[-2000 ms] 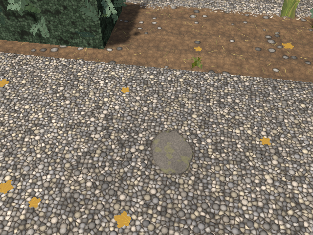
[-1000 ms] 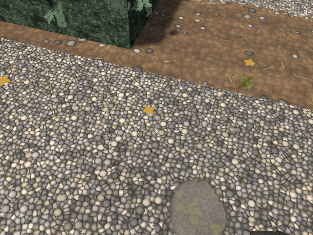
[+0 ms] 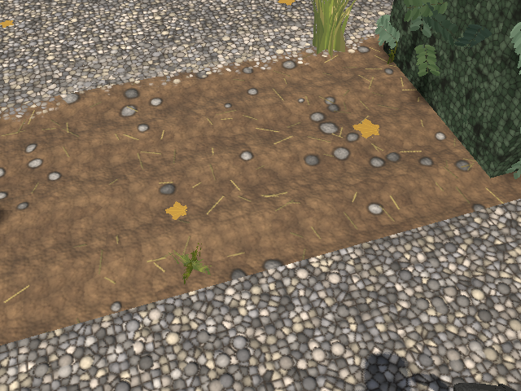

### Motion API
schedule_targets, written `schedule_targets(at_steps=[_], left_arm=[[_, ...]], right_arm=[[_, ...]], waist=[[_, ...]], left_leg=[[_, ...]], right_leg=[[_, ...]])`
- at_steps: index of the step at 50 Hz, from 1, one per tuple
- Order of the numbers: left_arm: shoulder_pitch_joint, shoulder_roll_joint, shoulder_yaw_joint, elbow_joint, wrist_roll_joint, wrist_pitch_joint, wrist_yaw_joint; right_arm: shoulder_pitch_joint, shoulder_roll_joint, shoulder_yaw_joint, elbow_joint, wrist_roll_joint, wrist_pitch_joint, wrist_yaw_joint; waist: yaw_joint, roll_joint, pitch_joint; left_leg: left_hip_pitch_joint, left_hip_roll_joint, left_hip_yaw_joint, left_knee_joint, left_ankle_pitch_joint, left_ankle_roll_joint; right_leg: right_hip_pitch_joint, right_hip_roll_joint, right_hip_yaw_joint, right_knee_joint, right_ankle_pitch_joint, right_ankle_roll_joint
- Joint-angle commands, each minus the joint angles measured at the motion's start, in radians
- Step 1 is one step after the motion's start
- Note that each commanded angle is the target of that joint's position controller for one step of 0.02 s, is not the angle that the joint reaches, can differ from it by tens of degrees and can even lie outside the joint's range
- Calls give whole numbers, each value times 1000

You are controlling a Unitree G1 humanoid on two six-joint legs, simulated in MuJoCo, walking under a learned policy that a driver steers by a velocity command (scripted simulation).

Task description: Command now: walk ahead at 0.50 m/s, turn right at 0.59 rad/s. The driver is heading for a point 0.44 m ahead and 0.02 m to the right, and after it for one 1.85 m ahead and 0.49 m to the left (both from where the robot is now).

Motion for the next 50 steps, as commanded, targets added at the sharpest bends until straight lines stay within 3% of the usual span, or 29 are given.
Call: schedule_targets(at_steps=[1,4,7,10,14,16,17,18,19,20,21,22,23,24,25,26,27,29,31,36,41,43,44,45,46,47,48,49,50], left_arm=[[-82,125,33,-116,15,-8,2],[-74,65,23,-138,3,7,-5],[-123,60,17,-170,9,11,-7],[-197,47,6,-190,7,3,-26],[-336,28,-9,-240,9,1,-50],[-370,36,-10,-263,9,1,-59],[-368,49,-5,-269,15,0,-63],[-337,71,5,-266,25,-2,-66],[-237,105,23,-241,35,-6,-66],[-100,146,44,-197,41,-8,-59],[40,230,62,-169,60,-3,-38],[18,273,46,-178,80,0,-28],[67,208,36,-188,74,8,-31],[4,186,29,-173,61,7,-34],[-69,150,20,-167,42,0,-34],[-129,115,9,-162,38,-4,-34],[-177,96,4,-160,45,-7,-36],[-236,91,4,-150,70,-21,-35],[-274,115,12,-139,72,-27,-22],[-262,136,21,-97,60,-1,18],[-242,168,35,-65,34,33,25],[-257,177,39,-59,16,43,30],[-228,164,38,-44,10,47,32],[-169,137,34,-28,25,48,29],[-189,89,18,-71,69,40,21],[-281,96,15,-101,62,37,19],[-317,126,24,-104,37,38,16],[-313,123,26,-95,27,41,20],[-305,130,30,-81,35,47,30]], right_arm=[[114,-90,-24,-12,-7,12,-5],[107,-101,-29,8,-7,4,2],[129,-143,-43,27,-8,1,-1],[142,-164,-45,33,-3,10,-7],[236,-193,-46,60,11,25,-7],[267,-209,-48,79,22,37,-4],[260,-219,-49,83,24,45,-5],[255,-236,-52,84,27,52,-9],[246,-249,-53,85,29,60,-14],[255,-233,-43,90,29,62,-17],[259,-178,-18,59,-5,51,-17],[389,-74,23,61,-15,33,5],[365,-178,-3,101,25,24,12],[273,-194,-11,69,59,28,15],[223,-172,-7,62,50,36,4],[213,-160,-11,73,35,55,-6],[250,-148,-13,85,30,80,-13],[314,-107,-12,102,20,113,-27],[285,-107,-17,75,10,126,-37],[161,-113,-21,5,7,140,-19],[98,-127,-34,-59,8,154,7],[127,-117,-38,-63,10,153,19],[152,-129,-45,-58,6,150,18],[188,-200,-69,-57,2,147,6],[216,-326,-97,-72,-5,148,-15],[262,-297,-83,-80,-29,134,-6],[247,-274,-76,-89,-30,116,2],[193,-252,-73,-98,-13,105,-4],[147,-222,-65,-109,7,107,-11]], waist=[[-76,98,-17],[-45,118,5],[-46,95,1],[-69,93,12],[-122,82,52],[-118,89,74],[-101,96,78],[-72,120,48],[-9,134,-14],[63,113,-93],[105,0,-237],[13,-227,-423],[91,-97,-543],[76,-88,-390],[40,-20,-260],[2,-10,-171],[-43,-31,-136],[-92,-48,-127],[-101,-70,-101],[-55,-73,-72],[-34,-80,-51],[-59,-75,-59],[-66,-53,-69],[-58,73,-92],[-32,353,-109],[-102,307,-190],[-108,197,-192],[-78,149,-163],[-61,108,-140]], left_leg=[[359,344,-380,-255,-108,168],[265,304,-213,-320,55,164],[289,304,-96,-333,221,173],[298,267,24,-333,273,142],[360,287,76,-322,253,125],[426,320,77,-300,303,121],[450,325,89,-250,452,113],[471,323,101,-171,660,100],[472,303,121,-38,806,75],[384,263,145,138,805,40],[121,203,146,436,400,-9],[-193,50,40,793,-545,-62],[-188,51,-170,888,-578,-58],[-278,94,-145,867,-519,-55],[-295,136,-110,776,-438,-59],[-260,158,-95,719,-383,-68],[-166,168,-87,691,-342,-78],[-47,147,-65,654,-253,-97],[-61,146,-58,578,-185,-104],[-82,156,-34,397,-48,-84],[-92,129,13,269,-158,-44],[-15,95,55,125,-96,-11],[63,71,57,30,6,14],[180,120,-54,-50,298,60],[381,350,-382,-43,708,210],[427,443,-542,-86,698,364],[427,402,-479,-97,635,344],[404,349,-406,-87,555,286],[364,317,-366,-96,477,241]], right_leg=[[-418,-155,9,124,102,5],[-372,-194,-19,58,158,8],[-411,-202,-27,-56,277,29],[-362,-190,-72,-251,448,25],[-313,-156,-133,-434,492,8],[-309,-137,-143,-489,411,-14],[-281,-113,-161,-521,359,-29],[-209,-75,-188,-543,319,-46],[-66,-35,-205,-598,352,-69],[174,-19,-197,-672,517,-98],[527,-206,3,-566,947,-157],[816,-526,396,-552,1331,-350],[800,-516,380,-565,1348,-372],[686,-471,215,-600,1274,-331],[531,-403,129,-651,1103,-266],[387,-365,70,-704,999,-231],[253,-342,11,-756,955,-216],[105,-331,-73,-821,934,-218],[70,-336,-126,-853,872,-216],[121,-350,-187,-887,603,-198],[223,-405,-176,-798,558,-167],[239,-395,-197,-712,570,-121],[222,-362,-224,-640,532,-76],[155,-282,-288,-476,417,0],[-151,-127,-350,-175,-40,99],[-297,-39,-171,33,-279,115],[-332,-63,-92,114,-229,99],[-355,-82,-71,105,-143,86],[-352,-97,-65,61,-81,87]])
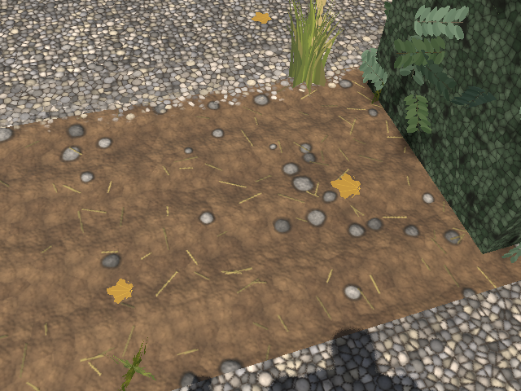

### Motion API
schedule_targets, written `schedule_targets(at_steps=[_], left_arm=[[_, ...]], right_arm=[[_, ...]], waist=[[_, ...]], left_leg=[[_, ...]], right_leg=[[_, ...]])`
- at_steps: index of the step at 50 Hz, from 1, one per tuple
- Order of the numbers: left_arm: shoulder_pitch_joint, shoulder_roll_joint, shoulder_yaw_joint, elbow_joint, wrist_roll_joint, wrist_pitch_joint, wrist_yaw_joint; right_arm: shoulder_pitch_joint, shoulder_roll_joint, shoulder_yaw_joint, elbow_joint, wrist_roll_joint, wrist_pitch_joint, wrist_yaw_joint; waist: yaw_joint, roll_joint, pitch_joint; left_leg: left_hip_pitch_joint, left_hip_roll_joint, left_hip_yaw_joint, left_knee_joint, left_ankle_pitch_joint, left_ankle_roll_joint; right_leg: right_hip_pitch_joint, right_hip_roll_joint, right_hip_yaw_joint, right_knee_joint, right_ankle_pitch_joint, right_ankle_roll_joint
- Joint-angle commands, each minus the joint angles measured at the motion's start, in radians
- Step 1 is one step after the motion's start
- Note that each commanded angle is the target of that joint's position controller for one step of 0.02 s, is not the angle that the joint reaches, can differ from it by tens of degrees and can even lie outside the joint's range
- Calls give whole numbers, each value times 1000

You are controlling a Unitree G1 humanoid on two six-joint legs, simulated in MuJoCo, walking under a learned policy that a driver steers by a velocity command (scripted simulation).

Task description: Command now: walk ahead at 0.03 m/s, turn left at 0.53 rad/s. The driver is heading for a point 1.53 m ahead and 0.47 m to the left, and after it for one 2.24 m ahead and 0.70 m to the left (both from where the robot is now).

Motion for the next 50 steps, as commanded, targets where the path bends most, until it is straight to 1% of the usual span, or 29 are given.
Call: schedule_targets(at_steps=[1,2,4,7,12,16,18,19,20,21,22,23,24,25,27,30,33,35,37,39,40,41,42,43,44,45,46,47,50], left_arm=[[-41,109,29,-73,4,-6,16],[-32,103,30,-75,3,-4,17],[-14,85,26,-67,-2,-7,17],[-29,65,18,-68,-4,-7,18],[-37,75,18,-68,-8,-13,6],[-12,90,21,-67,-14,-34,-11],[47,92,25,-52,-14,-44,-22],[83,109,32,-39,-11,-46,-25],[110,171,46,-40,7,-41,-21],[84,251,60,-41,30,-26,-15],[56,193,47,-71,47,-29,-14],[10,140,31,-93,39,-29,-7],[-30,114,24,-101,24,-27,-3],[-36,101,19,-104,8,-25,1],[-6,109,16,-98,6,-16,9],[99,141,27,-84,4,-7,19],[116,183,41,-89,-5,-18,9],[115,197,45,-88,-14,-29,-7],[122,201,44,-78,-25,-39,-28],[104,181,34,-65,-39,-44,-47],[113,137,18,-55,-34,-48,-54],[93,63,-10,-60,-11,-57,-62],[51,11,-28,-134,13,-77,-68],[-3,111,-1,-146,-21,-93,-64],[3,147,11,-147,-44,-98,-68],[22,144,11,-126,-42,-101,-71],[30,140,12,-114,-23,-103,-70],[41,138,14,-106,-13,-101,-72],[42,94,1,-98,-7,-95,-76]], right_arm=[[0,-151,-37,-73,26,-17,-21],[-9,-152,-35,-80,21,-11,-28],[0,-164,-39,-90,13,-5,-37],[11,-182,-46,-99,19,2,-47],[-15,-187,-48,-124,14,16,-46],[-30,-184,-46,-141,17,26,-40],[-58,-179,-43,-155,27,34,-43],[-60,-166,-38,-163,31,38,-47],[-36,-125,-26,-172,25,39,-47],[5,-100,-22,-199,32,30,-41],[7,-189,-47,-186,13,17,-36],[26,-230,-66,-164,21,18,-31],[45,-213,-68,-141,23,29,-32],[51,-188,-62,-135,19,39,-34],[27,-137,-45,-154,28,47,-27],[-66,-111,-28,-207,35,40,-14],[-91,-95,-14,-233,27,26,3],[-75,-82,-6,-229,23,16,10],[-35,-87,-7,-210,25,6,15],[72,-75,-8,-158,26,-3,16],[158,-91,-17,-121,28,-5,10],[266,-132,-32,-98,30,-10,1],[309,-275,-54,-118,16,-15,-6],[316,-247,-50,-122,14,-38,3],[269,-193,-30,-124,13,-57,6],[225,-150,-17,-128,12,-67,7],[184,-134,-9,-132,12,-70,7],[160,-124,-3,-137,10,-71,4],[171,-127,-5,-129,7,-79,-8]], waist=[[7,115,-176],[22,136,-182],[24,134,-195],[11,139,-190],[0,175,-151],[1,198,-154],[39,195,-158],[53,176,-161],[39,55,-180],[-21,-242,-137],[3,-216,-135],[-12,-133,-125],[-27,-98,-101],[-17,-94,-86],[4,-103,-64],[82,-146,-84],[98,-154,-78],[88,-143,-59],[70,-139,-43],[5,-104,-45],[-32,-67,-71],[-83,49,-120],[-74,339,-139],[-115,243,-109],[-79,215,-30],[-56,191,12],[-35,167,30],[-15,162,38],[-4,118,9]], left_leg=[[313,264,-341,-189,530,195],[289,249,-336,-197,520,192],[291,227,-325,-203,504,185],[286,211,-344,-205,410,178],[188,179,-412,-223,197,171],[204,169,-494,-187,240,162],[188,135,-502,-142,267,130],[141,100,-484,-107,209,94],[19,33,-406,29,8,42],[-198,-143,-193,209,-337,-17],[-238,-79,-177,461,-405,-64],[-226,-52,-181,562,-338,-79],[-227,-41,-162,608,-281,-97],[-255,-35,-152,651,-227,-114],[-264,-22,-103,639,-173,-136],[-311,27,-50,474,-124,-143],[-235,58,-13,322,-149,-119],[-113,50,22,208,-179,-85],[0,31,49,95,-158,-50],[196,-2,84,-90,-34,-13],[350,-19,79,-126,-36,3],[520,92,-88,-171,-42,34],[647,350,-537,-267,-136,176],[555,421,-679,-344,-252,285],[512,387,-598,-356,-311,263],[463,332,-500,-367,-292,227],[424,298,-432,-382,-204,199],[389,272,-367,-399,-84,180],[375,234,-238,-420,179,168]], right_leg=[[-219,-18,114,96,55,0],[-187,-5,110,86,92,4],[-163,14,110,13,140,11],[-134,28,121,-126,178,28],[-26,49,131,-280,198,34],[50,64,137,-416,182,15],[155,67,118,-592,279,-6],[251,32,125,-689,380,-24],[372,-133,252,-719,443,-85],[409,-321,483,-749,656,-240],[356,-415,552,-757,708,-337],[329,-363,451,-741,691,-314],[315,-290,351,-726,649,-263],[327,-255,296,-720,626,-239],[324,-218,207,-731,651,-240],[429,-238,213,-802,303,-250],[412,-268,198,-840,164,-242],[330,-261,161,-852,135,-235],[274,-261,140,-845,137,-238],[191,-241,96,-772,137,-216],[112,-211,59,-684,150,-186],[-4,-142,-32,-448,164,-120],[-326,-10,-97,-96,-32,-38],[-427,-26,37,79,-70,-43],[-470,-72,70,118,22,-65],[-461,-97,72,102,124,-77],[-441,-108,73,61,202,-77],[-399,-118,76,21,269,-70],[-354,-99,52,-75,423,-35]])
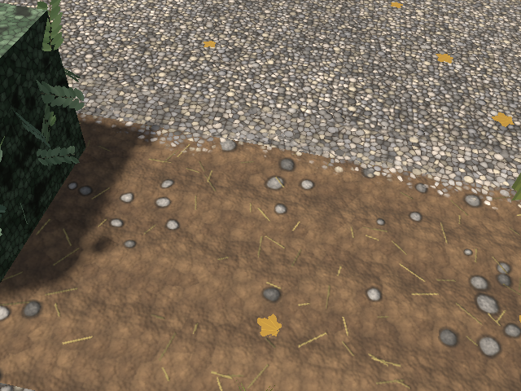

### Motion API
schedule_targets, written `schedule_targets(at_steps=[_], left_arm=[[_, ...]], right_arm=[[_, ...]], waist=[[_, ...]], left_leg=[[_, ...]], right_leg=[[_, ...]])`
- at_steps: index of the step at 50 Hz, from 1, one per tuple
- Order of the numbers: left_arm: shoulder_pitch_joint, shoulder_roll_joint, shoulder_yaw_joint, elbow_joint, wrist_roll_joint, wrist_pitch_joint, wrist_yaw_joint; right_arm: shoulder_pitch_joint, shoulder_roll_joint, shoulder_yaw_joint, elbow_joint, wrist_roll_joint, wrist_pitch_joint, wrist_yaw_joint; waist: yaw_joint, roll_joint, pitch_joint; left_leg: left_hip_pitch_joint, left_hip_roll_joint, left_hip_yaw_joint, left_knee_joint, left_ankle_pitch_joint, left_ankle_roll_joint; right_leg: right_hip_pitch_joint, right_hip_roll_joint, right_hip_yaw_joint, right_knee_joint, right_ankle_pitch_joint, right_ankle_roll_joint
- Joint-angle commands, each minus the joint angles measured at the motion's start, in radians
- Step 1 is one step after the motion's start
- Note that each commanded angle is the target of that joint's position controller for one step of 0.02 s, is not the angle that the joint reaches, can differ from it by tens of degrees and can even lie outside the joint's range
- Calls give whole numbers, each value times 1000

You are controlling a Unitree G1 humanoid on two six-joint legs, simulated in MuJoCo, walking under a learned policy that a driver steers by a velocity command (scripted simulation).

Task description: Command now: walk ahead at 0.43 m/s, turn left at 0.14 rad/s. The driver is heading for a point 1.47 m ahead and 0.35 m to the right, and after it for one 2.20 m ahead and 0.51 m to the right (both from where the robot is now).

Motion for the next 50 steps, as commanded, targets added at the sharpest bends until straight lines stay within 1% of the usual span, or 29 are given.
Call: schedule_targets(at_steps=[1,5,9,12,13,14,15,16,17,18,19,20,21,23,25,28,31,35,38,39,40,41,42,43,44,45,46,48,50], left_arm=[[-112,57,8,-88,7,-16,-1],[-236,16,-16,-128,-3,-19,-11],[-311,24,-20,-163,-9,-28,-32],[-270,57,-9,-163,-4,-32,-37],[-211,81,3,-151,0,-30,-30],[-75,117,24,-117,0,-26,-20],[96,161,39,-81,4,-21,-7],[221,264,63,-61,26,-18,0],[240,179,40,-45,7,-19,-5],[157,140,26,-49,-3,-16,2],[86,113,17,-59,-1,-11,8],[32,88,8,-62,8,-10,9],[-3,65,0,-69,24,-16,7],[-28,64,2,-64,22,-29,6],[-22,80,7,-45,15,-40,8],[10,101,12,-27,9,-39,18],[60,123,15,-10,-1,-28,25],[139,146,21,27,-12,-5,26],[141,161,28,42,-14,16,33],[123,166,29,41,-14,22,36],[113,148,21,40,-10,27,37],[119,95,-2,20,10,26,39],[251,-17,-37,-5,14,3,30],[205,47,-26,11,-3,-18,24],[103,122,-5,-19,-32,-28,19],[38,116,-7,-38,-29,-31,20],[13,105,-6,-43,-11,-29,22],[59,79,-4,-25,-8,-7,22],[76,47,-10,-14,-10,16,26]], right_arm=[[-27,-168,-47,-58,1,-25,-14],[31,-187,-53,-15,6,-27,-22],[77,-199,-59,29,18,-23,-23],[72,-218,-66,46,20,-12,-28],[67,-231,-69,48,17,-6,-31],[56,-227,-64,49,13,3,-34],[62,-203,-51,40,3,5,-38],[198,-73,-14,15,1,-12,-25],[162,-109,-14,35,15,-36,-21],[36,-184,-38,-1,48,-47,-12],[-36,-186,-32,-24,50,-55,-12],[-75,-176,-32,-29,29,-56,-14],[-58,-168,-37,-21,17,-46,-17],[1,-127,-30,3,16,-22,-18],[-30,-113,-25,-6,7,-11,-24],[-136,-101,-18,-34,-3,-20,-21],[-253,-74,-7,-56,4,-37,-7],[-354,-87,-8,-92,17,-46,16],[-334,-118,-20,-101,15,-50,27],[-274,-136,-30,-87,12,-51,27],[-141,-173,-52,-48,8,-51,21],[31,-238,-75,-13,0,-47,11],[99,-348,-98,2,-9,-41,9],[133,-251,-76,2,1,-40,12],[61,-206,-57,-3,1,-42,11],[-14,-184,-49,-14,0,-40,10],[-67,-159,-40,-17,-4,-40,12],[-118,-129,-32,-18,-11,-50,13],[-120,-141,-39,0,-8,-66,11]], waist=[[-8,124,65],[-51,134,98],[-58,131,136],[-17,154,90],[16,177,33],[91,175,-61],[164,153,-188],[118,-112,-382],[146,-172,-471],[142,-125,-260],[113,-45,-142],[76,8,-55],[35,-5,-21],[-6,-37,-12],[-15,-29,23],[13,0,49],[64,11,64],[104,1,82],[69,-21,64],[28,-29,29],[-41,-12,-58],[-108,53,-206],[-54,311,-338],[-99,288,-385],[-96,211,-225],[-70,142,-131],[-42,110,-62],[15,141,-33],[30,134,-14]], left_leg=[[93,234,-187,-202,264,168],[46,212,-106,-223,274,146],[113,260,-110,-202,295,140],[201,279,-102,-100,564,112],[220,270,-92,-13,769,100],[194,232,-57,159,926,77],[16,198,-44,399,801,45],[-411,29,-28,857,229,-35],[-532,-45,-172,1001,-286,-32],[-646,24,-160,1055,-252,-23],[-645,82,-118,1006,-164,-10],[-611,122,-92,931,-100,-11],[-543,155,-97,881,-51,-10],[-468,173,-90,835,-27,-27],[-493,184,-76,757,22,-51],[-540,189,-62,569,210,-71],[-489,148,-19,349,361,-70],[-510,121,-21,219,349,-49],[-470,98,-17,170,225,-8],[-381,72,7,148,200,11],[-194,40,38,127,204,39],[93,153,-75,175,240,93],[475,401,-544,120,76,264],[504,422,-750,-21,-79,276],[392,388,-605,-38,-111,223],[250,350,-482,-53,-29,199],[125,316,-397,-83,67,193],[-6,268,-284,-144,169,181],[-50,265,-196,-187,240,186]], right_leg=[[-209,-22,28,-117,154,27],[-112,20,-1,-359,310,32],[-91,41,7,-481,307,-9],[-5,77,-14,-520,208,-54],[90,111,-42,-511,163,-75],[282,145,-73,-526,169,-108],[594,56,15,-473,199,-158],[1026,-244,519,-500,7,-343],[1060,-301,809,-695,-143,-362],[916,-265,658,-731,-222,-301],[746,-231,525,-754,-185,-266],[585,-193,433,-785,-97,-250],[474,-155,364,-819,-25,-238],[367,-134,295,-874,43,-259],[320,-123,222,-911,108,-265],[348,-95,140,-924,191,-248],[377,-68,75,-915,210,-212],[520,-128,102,-864,198,-200],[618,-169,124,-781,308,-171],[629,-156,107,-704,446,-155],[601,-106,65,-537,579,-130],[449,-53,20,-268,444,-92],[23,125,-11,125,-71,-14],[-118,134,131,246,-349,-21],[-199,74,130,290,-286,-37],[-191,23,96,253,-196,-41],[-159,-8,87,191,-132,-35],[-46,-45,95,120,-58,-21],[-40,-47,93,81,-13,-2]])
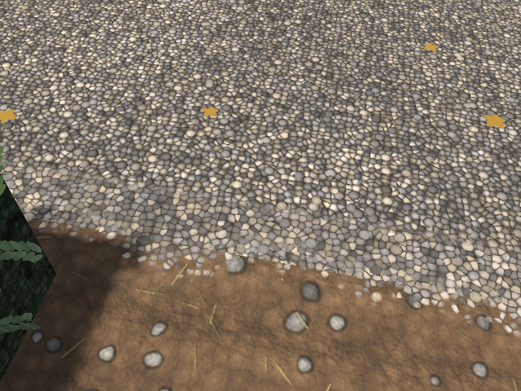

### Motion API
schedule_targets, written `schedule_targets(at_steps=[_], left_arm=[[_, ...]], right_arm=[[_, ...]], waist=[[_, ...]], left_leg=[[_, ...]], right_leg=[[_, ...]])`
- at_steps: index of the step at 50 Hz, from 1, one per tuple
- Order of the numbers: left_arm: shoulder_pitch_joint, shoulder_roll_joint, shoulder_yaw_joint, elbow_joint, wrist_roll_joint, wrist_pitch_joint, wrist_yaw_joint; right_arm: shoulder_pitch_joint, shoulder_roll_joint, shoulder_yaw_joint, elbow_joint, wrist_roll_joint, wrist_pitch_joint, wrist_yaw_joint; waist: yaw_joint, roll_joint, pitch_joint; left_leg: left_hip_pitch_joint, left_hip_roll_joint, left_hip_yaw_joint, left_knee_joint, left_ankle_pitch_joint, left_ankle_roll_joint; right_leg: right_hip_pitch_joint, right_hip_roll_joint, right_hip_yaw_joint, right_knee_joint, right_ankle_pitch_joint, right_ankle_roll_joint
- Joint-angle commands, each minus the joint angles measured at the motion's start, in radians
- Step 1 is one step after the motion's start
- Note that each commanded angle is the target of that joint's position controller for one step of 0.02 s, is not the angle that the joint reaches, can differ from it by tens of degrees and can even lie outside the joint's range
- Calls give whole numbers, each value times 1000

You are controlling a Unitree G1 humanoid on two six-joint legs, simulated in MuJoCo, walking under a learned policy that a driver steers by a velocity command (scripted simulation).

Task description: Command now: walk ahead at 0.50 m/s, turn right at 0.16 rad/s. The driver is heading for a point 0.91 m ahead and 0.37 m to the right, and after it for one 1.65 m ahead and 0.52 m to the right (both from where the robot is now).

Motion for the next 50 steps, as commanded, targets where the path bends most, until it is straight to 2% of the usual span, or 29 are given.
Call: schedule_targets(at_steps=[1,7,12,15,16,17,18,19,20,21,22,23,24,25,28,31,33,35,38,40,41,42,43,44,45,46,47,48,50], left_arm=[[32,50,15,-47,0,15,6],[-123,22,11,-95,5,8,-10],[-239,10,5,-163,4,7,-37],[-219,38,20,-192,5,8,-52],[-161,61,33,-186,6,12,-53],[-30,99,57,-157,4,14,-49],[139,164,91,-118,1,19,-34],[208,277,118,-109,-3,25,-15],[211,256,103,-135,-3,14,-19],[191,185,83,-132,4,8,-18],[142,152,74,-134,2,3,-16],[74,128,66,-147,2,4,-14],[25,92,53,-164,9,5,-12],[3,98,54,-178,19,6,-8],[8,117,61,-177,12,1,8],[52,139,68,-159,3,6,24],[80,140,68,-149,0,14,30],[116,144,70,-135,-4,20,32],[137,131,68,-124,-6,29,37],[117,130,71,-129,-2,35,38],[103,108,64,-136,0,36,36],[97,56,44,-151,9,32,30],[209,-1,27,-171,-8,24,32],[237,46,25,-180,-14,18,32],[168,127,46,-172,-17,23,31],[90,138,50,-185,-8,30,31],[47,127,53,-200,3,31,28],[42,110,56,-205,4,35,24],[57,68,50,-205,-7,47,16]], right_arm=[[-23,-133,-37,-44,-4,-34,-7],[3,-158,-44,-1,-5,-30,-27],[65,-177,-55,50,12,-3,-35],[41,-207,-66,50,20,22,-46],[31,-222,-71,46,21,31,-53],[15,-225,-71,39,20,42,-59],[19,-209,-62,27,15,42,-67],[95,-93,-24,-22,-17,20,-55],[78,-85,-8,-36,-5,-23,-38],[-27,-157,-27,-59,36,-49,-22],[-75,-156,-23,-75,41,-64,-19],[-88,-150,-25,-70,18,-68,-26],[-87,-158,-34,-66,-2,-58,-33],[-66,-156,-37,-73,-4,-46,-32],[-66,-121,-30,-79,-12,-19,-34],[-186,-86,-16,-113,-14,-19,-34],[-257,-74,-10,-128,-5,-25,-25],[-308,-86,-13,-144,8,-31,-17],[-316,-124,-28,-152,13,-43,-5],[-255,-145,-41,-141,15,-52,-4],[-170,-161,-53,-120,10,-57,-9],[-46,-201,-67,-107,-8,-61,-16],[81,-282,-90,-86,-25,-51,-22],[109,-243,-84,-69,2,-40,-13],[60,-164,-62,-84,10,-34,-17],[10,-138,-52,-91,4,-25,-21],[-31,-121,-45,-85,-3,-20,-22],[-53,-101,-37,-80,-9,-21,-24],[-70,-95,-38,-66,-4,-28,-23]], waist=[[25,120,-37],[-27,98,16],[-69,83,59],[-30,116,23],[5,137,-26],[80,130,-98],[159,85,-189],[108,-153,-291],[108,-163,-434],[144,-84,-333],[120,-29,-217],[74,40,-142],[39,48,-97],[10,-5,-91],[-5,3,-67],[37,-8,-42],[70,-30,-39],[91,-40,-33],[81,-55,-33],[41,-85,-42],[-5,-81,-80],[-65,-27,-196],[-54,210,-349],[-48,360,-359],[-66,231,-222],[-64,151,-124],[-45,119,-54],[-21,133,-25],[0,169,-7]], left_leg=[[103,276,-213,-260,158,180],[146,244,-11,-296,198,123],[317,302,44,-246,261,103],[394,319,82,-108,613,71],[400,313,98,-7,790,58],[363,284,126,170,880,34],[189,244,137,419,746,-4],[-246,96,124,798,40,-71],[-454,-31,-102,988,-446,-81],[-558,38,-174,1013,-375,-59],[-561,82,-156,941,-285,-41],[-509,120,-147,845,-224,-43],[-439,145,-143,781,-177,-48],[-383,149,-147,757,-161,-62],[-346,142,-115,624,-100,-109],[-326,106,-105,384,105,-130],[-268,69,-100,241,217,-130],[-236,47,-109,170,253,-126],[-220,39,-147,92,183,-98],[-145,37,-140,67,101,-63],[-18,38,-123,26,109,-35],[213,149,-212,52,87,22],[591,373,-581,26,-83,168],[632,469,-863,-71,-309,210],[516,436,-758,-98,-410,172],[385,395,-608,-110,-322,138],[268,355,-503,-137,-210,128],[194,324,-421,-164,-132,119],[123,291,-299,-210,-35,120]], right_leg=[[-122,-57,54,-47,101,24],[-131,-16,29,-378,402,30],[-179,0,-16,-512,357,-10],[-110,52,-84,-530,201,-59],[-21,90,-117,-522,151,-80],[151,136,-140,-557,162,-109],[440,123,-61,-586,206,-154],[818,-132,410,-607,139,-309],[963,-259,833,-780,28,-423],[912,-228,698,-811,19,-360],[767,-186,553,-814,80,-319],[613,-145,456,-824,169,-286],[501,-108,384,-853,262,-266],[422,-102,375,-873,326,-283],[306,-59,278,-900,427,-282],[269,-7,219,-892,394,-235],[256,12,217,-879,315,-207],[276,-6,262,-861,257,-197],[375,-43,358,-777,213,-180],[400,-52,402,-710,249,-161],[383,-15,386,-633,293,-136],[302,39,328,-422,254,-103],[-26,183,179,-80,-13,-23],[-216,151,154,102,-294,-5],[-273,93,167,183,-211,2],[-264,60,122,189,-135,7],[-241,32,112,146,-79,9],[-204,3,111,109,-44,7],[-155,-20,84,61,-14,13]])
Keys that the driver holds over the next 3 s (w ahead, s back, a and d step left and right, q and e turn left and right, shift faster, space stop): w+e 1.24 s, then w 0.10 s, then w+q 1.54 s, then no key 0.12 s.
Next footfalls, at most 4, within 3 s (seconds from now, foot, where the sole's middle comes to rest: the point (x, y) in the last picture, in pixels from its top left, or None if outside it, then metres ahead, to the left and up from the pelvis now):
0.36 right None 0.36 -0.17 -0.78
0.84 left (281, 312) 0.69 -0.06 -0.78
1.36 right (415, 294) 0.75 -0.45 -0.78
1.90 left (399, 191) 1.13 -0.48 -0.78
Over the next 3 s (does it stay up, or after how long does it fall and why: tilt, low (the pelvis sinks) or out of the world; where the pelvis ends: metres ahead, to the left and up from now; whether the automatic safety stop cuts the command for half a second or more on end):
stays up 1.49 -0.63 -0.02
